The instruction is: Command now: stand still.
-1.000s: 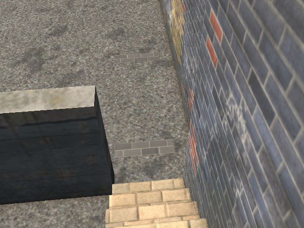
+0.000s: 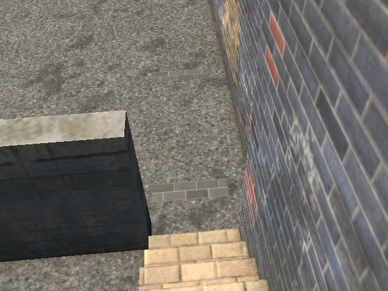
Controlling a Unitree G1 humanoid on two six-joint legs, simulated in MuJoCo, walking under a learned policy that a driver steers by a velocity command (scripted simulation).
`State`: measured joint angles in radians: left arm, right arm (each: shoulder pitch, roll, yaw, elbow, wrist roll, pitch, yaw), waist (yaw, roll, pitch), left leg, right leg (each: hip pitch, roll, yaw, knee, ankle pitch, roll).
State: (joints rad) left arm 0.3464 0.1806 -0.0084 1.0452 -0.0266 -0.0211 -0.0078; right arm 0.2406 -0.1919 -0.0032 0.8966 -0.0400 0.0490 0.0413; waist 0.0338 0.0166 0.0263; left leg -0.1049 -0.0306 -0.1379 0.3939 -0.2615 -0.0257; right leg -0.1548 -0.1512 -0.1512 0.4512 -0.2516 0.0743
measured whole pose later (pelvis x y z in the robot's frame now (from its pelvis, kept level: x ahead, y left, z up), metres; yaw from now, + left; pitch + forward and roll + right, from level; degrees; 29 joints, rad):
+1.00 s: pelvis +0.03 +0.00 -0.02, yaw +0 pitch -1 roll +1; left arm 0.40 0.23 0.03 1.03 -0.03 0.00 0.00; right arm 0.29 -0.20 0.00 0.88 -0.05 0.05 0.04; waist 0.03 -0.01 -0.02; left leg -0.17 -0.05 -0.14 0.62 -0.43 0.03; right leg -0.21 -0.15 -0.12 0.65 -0.40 0.06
